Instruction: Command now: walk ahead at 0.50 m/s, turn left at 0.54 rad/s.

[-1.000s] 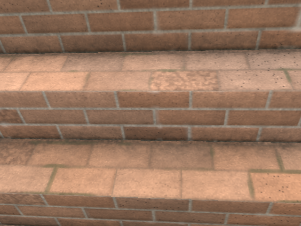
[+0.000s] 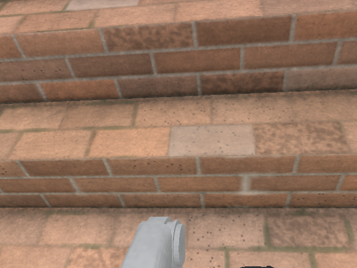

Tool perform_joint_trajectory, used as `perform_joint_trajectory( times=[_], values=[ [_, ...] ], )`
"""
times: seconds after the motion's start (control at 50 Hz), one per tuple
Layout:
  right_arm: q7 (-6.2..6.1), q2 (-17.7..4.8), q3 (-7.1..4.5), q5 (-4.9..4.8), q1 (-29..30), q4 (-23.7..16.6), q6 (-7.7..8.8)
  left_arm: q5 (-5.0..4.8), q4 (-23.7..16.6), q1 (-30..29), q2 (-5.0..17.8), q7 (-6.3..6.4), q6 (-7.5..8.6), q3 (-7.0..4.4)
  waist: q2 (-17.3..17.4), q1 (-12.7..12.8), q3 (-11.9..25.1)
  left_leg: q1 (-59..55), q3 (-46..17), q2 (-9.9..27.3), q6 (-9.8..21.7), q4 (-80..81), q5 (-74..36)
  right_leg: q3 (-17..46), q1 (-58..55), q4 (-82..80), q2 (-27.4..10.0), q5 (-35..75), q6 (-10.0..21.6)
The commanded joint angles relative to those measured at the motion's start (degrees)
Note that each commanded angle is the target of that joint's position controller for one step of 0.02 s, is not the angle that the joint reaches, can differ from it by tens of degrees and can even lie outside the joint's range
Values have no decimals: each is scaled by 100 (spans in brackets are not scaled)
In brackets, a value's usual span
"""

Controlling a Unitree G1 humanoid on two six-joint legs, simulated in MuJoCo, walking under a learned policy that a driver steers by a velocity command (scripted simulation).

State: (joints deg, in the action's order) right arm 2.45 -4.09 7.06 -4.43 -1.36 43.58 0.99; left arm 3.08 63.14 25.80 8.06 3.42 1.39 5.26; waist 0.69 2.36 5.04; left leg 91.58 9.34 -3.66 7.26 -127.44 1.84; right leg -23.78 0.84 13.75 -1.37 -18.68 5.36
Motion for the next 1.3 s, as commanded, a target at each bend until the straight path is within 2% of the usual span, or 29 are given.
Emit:
perform_joint_trajectory(
  times=[0.02,0.06,0.1,0.12,0.14,0.16,0.18,0.22,0.26,0.32,0.46,0.54,0.56,0.6,0.62,0.64,0.66,0.68,0.7,0.74,0.8,0.96,1.04,1.08,1.1,1.14,1.16,1.22,1.3],
  values=[
    [183,103,125,54,1488,-1082,149,-72,23,374,903,75,-96,-100,-371,-291,-64,-1233,798,12,308,1671,389,-57,209,-486,-1021,6796,-1235],
    [224,-589,-43,334,839,-954,131,-429,-124,473,1627,201,216,-194,-1370,-939,1306,-5930,1868,-529,301,3740,1228,56,1429,-79,-1112,12674,-967],
    [124,-1427,-413,535,-559,-277,-196,-728,-585,-207,2428,441,107,-433,-2003,-1545,1433,-5940,1559,-947,512,5088,3962,546,-330,1568,-1714,16900,-743],
    [241,-1600,-534,469,-1185,-150,-211,-741,-886,-608,2704,494,6,-558,-1624,-1778,1456,-6142,434,-677,734,6441,4137,872,-845,3276,-2014,15977,-561],
    [351,-1763,-633,558,-1969,125,-224,-633,-1481,-1212,2669,448,104,-603,-464,-1962,1629,-7568,-1269,-142,1118,7605,2310,1168,485,5126,-1410,10878,-489],
    [18,-1933,-717,826,-1686,188,-355,-237,-2051,-1859,1109,10,371,-298,1828,-1360,1264,-8429,-4958,887,2180,9722,2632,1825,3964,8851,617,2218,-698],
    [-155,-930,-401,1186,-1588,266,-219,-152,-2677,-2458,815,-506,750,-285,861,-806,1029,-7633,-6873,1297,1876,11058,3730,3619,4961,11075,798,1474,-92],
    [-138,-430,-338,811,-1517,701,63,-50,-3301,-2798,83,-964,831,-82,-982,47,-1006,-6193,-5774,1336,1196,10586,4326,3573,6705,12446,529,1227,426],
    [-32,-267,-346,567,-1420,930,219,273,-3097,-2116,-222,-965,830,145,-1357,348,-836,-7025,-3948,304,451,10096,2205,3446,6877,12177,363,1677,470],
    [-75,-651,-516,557,-1566,831,324,127,-2843,-2033,102,-850,882,181,-1068,267,-241,-7998,-3371,339,497,10119,469,2921,6982,11214,282,1624,19],
    [-244,-464,-601,623,-3150,1137,211,-219,-3730,-4084,-860,-748,878,428,704,-453,-271,-8708,-3850,1117,791,10695,912,2458,9422,12833,-67,188,-243],
    [-483,-687,-747,346,-2553,945,-18,171,-4656,-5610,-1287,-529,799,713,605,-328,278,-5421,-2754,960,768,12186,-471,1493,4796,7992,-152,512,-312],
    [-483,-986,-818,355,-2961,1077,66,157,-4714,-5337,-1124,-388,768,527,940,-156,994,-5386,-2620,1108,783,12068,-3377,1484,2788,7460,108,-576,-224],
    [-465,-1899,-1127,500,-2321,1012,208,-145,-3680,-2526,377,-303,527,-318,1726,886,1935,-8024,-2316,1124,671,10219,-8261,1871,2017,6233,365,-1985,-176],
    [-337,-1205,-1027,426,-2832,834,305,-132,-3438,-2120,678,-279,671,-492,109,367,2784,-5932,-2269,657,319,7801,-8590,4514,-249,5208,-969,-3124,495],
    [-165,-1284,-891,474,-2070,593,512,136,-3162,-572,878,-140,485,-579,-1891,1115,4145,-5366,-2455,101,396,5564,-4861,7307,-1046,3757,-1641,-4667,1154],
    [64,-1106,-867,462,-1608,310,631,57,-2755,-907,827,-194,344,-618,-2865,678,4111,-5093,-2925,81,315,3814,-1413,7413,-688,3241,-1481,-3368,981],
    [208,-1010,-879,375,-647,-56,596,-79,-2255,-926,480,-312,3,-542,-1655,509,2519,-4608,-2371,287,135,3110,-578,5043,420,3912,-909,-1277,669],
    [134,-679,-826,225,-313,-501,396,45,-2216,-1642,290,-288,-221,-522,-1168,5,1755,-4052,-2291,45,86,2389,165,5571,2342,2937,-1359,-3573,795],
    [-29,-804,-806,364,-1620,-394,-107,-48,-2270,-3324,-290,-164,-212,-347,-918,-1156,-215,-5080,-1553,119,-437,1802,1040,4657,5721,3003,-1101,-4451,419],
    [-318,-843,-737,490,-2390,-156,-295,-146,-2050,-3555,23,-221,54,-419,-483,-1484,-822,-5157,-1285,216,-750,1644,110,3863,6403,3001,-1122,-4250,326],
    [-367,-1051,-772,16,-1879,-399,-330,-182,-2416,-2955,1176,-76,114,-745,-746,-911,137,-6508,-610,980,-291,7431,324,3059,4596,4341,-1682,-3575,47],
    [-266,-1010,-911,222,-2547,547,-334,-282,-2458,-2280,314,80,-105,-596,-316,-492,329,-8009,-128,1169,64,11528,-1568,1739,3654,7662,-1503,-2858,-393],
    [-34,-1320,-815,631,-1772,465,-238,-271,-2521,-2454,-715,-228,-39,-500,265,92,243,-8502,-1426,1249,-911,9137,-2672,1662,6080,12603,-791,-2493,-675],
    [8,-2031,-1022,667,-1828,229,-211,-378,-2712,-2286,-800,-406,187,-451,847,182,385,-8807,-2048,1339,-1402,8811,-3507,1839,7078,13888,-710,-2050,-908],
    [-295,-2697,-1297,482,-2960,331,-199,-609,-3060,-2427,-1047,-386,369,-156,1199,-494,671,-9290,-5693,2528,-167,11136,2193,2305,8574,13676,-720,-799,-1130],
    [-433,-1684,-992,747,-2403,143,-116,-468,-3082,-3216,-494,-310,270,-331,-54,-626,78,-8534,-5617,2038,-470,11098,3669,2680,8258,13051,-748,739,-1085],
    [-648,-1427,-776,669,-1491,-279,176,-314,-2731,-2237,-33,-189,22,-528,265,-93,421,-8847,-5224,2089,-460,11009,3755,2940,7690,12042,-326,1654,-952],
    [-569,-814,-544,735,-2159,158,126,-339,-2146,-2004,-111,-125,-144,-561,899,-413,-24,-8133,-3303,1607,-801,10692,2783,2885,7295,12180,295,2042,-552]
  ],
)
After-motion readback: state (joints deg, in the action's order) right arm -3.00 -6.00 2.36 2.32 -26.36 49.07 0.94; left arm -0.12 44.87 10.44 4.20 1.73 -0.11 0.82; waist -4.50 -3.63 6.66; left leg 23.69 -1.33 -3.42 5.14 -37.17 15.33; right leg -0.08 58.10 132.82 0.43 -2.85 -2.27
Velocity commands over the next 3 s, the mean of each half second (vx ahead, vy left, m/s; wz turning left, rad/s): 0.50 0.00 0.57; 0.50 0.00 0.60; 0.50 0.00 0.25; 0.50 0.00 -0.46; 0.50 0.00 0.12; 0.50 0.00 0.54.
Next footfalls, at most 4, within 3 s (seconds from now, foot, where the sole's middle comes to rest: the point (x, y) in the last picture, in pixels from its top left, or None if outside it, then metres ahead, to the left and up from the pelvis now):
0.12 left None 0.17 0.00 -0.56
0.62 right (284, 236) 0.45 -0.18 -0.33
1.06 left None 0.19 0.05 -0.56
2.18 right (297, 229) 0.46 -0.21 -0.31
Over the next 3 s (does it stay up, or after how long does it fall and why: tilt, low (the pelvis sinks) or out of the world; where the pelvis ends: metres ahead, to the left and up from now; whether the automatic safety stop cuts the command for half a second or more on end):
stays up -0.07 -0.29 0.08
